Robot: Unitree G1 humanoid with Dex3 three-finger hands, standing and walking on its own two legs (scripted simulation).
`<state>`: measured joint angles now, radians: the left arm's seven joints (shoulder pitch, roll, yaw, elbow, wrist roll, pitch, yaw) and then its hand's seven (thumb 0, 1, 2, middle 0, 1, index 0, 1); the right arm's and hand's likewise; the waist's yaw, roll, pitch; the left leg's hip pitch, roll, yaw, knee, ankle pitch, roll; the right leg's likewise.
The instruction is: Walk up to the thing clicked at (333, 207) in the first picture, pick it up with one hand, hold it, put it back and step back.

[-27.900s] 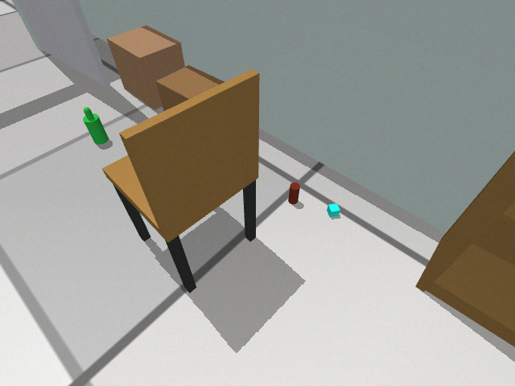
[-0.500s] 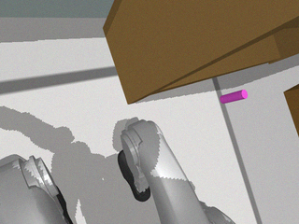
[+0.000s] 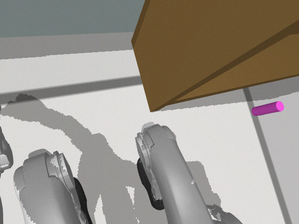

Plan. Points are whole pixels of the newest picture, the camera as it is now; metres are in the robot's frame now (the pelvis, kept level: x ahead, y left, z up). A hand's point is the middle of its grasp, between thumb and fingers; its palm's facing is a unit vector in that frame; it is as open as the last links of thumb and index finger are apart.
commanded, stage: lift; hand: left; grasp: from above
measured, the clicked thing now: out of the picture +0.47 +0.36 -0.20
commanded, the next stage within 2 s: hold in 1.58 s
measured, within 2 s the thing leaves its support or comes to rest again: neither
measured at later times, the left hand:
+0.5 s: hand out of the picture +0.39 +0.35 -0.01, palm faces -0.21 -0.34 -0.92, open 5.7 cm
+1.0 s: hand out of the picture +0.34 +0.30 +0.20, palm faces -0.23 -0.37 -0.90, open 5.7 cm
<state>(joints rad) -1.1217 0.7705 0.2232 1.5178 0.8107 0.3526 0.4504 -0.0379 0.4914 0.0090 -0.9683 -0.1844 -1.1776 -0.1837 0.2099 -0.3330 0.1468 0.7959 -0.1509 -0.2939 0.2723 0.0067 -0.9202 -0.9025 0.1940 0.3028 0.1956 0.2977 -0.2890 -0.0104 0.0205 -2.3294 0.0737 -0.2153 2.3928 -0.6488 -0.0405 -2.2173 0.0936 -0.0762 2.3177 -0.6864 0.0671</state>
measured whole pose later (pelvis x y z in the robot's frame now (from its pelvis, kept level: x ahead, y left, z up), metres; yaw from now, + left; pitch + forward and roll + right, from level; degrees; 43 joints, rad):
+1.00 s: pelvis +0.03 -0.01 +0.29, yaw +9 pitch +23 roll -3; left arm -0.55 0.32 -0.10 0.91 0.68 0.64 0.29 -0.03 0.42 0.23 -0.90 -0.27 -1.14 -0.34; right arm 0.17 -0.25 0.01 0.84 0.05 -0.15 -0.03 0.01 -0.91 -0.90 0.20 0.30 0.20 0.30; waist -0.08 0.05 -0.20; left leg -1.31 0.08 -0.07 1.43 -0.53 -0.05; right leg -1.24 0.03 -0.03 1.41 -0.58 0.00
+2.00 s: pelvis +0.07 +0.00 +0.41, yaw +11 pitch +8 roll +0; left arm -0.58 0.15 -0.14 1.07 0.59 0.77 0.39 -0.07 0.47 0.12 -0.96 -0.18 -1.18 -0.27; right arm 0.21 -0.27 0.02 0.86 0.03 -0.15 0.05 0.01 -0.90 -0.89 0.20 0.30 0.20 0.30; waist -0.04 0.02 -0.09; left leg -0.56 0.05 0.00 0.73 -0.31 -0.03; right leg -0.51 -0.01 0.01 0.73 -0.36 0.02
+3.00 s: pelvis +0.09 +0.00 +0.43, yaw +11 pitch +5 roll +0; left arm -0.56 0.12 -0.18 0.94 0.57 0.89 0.35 -0.04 0.41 0.30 -0.89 -0.27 -0.99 -0.36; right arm 0.16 -0.27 0.03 0.84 0.04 -0.13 0.10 0.01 -0.91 -0.90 0.19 0.30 0.20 0.30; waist 0.00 0.04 -0.07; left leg -0.40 0.04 0.01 0.60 -0.28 -0.03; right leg -0.36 -0.02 0.01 0.61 -0.34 0.01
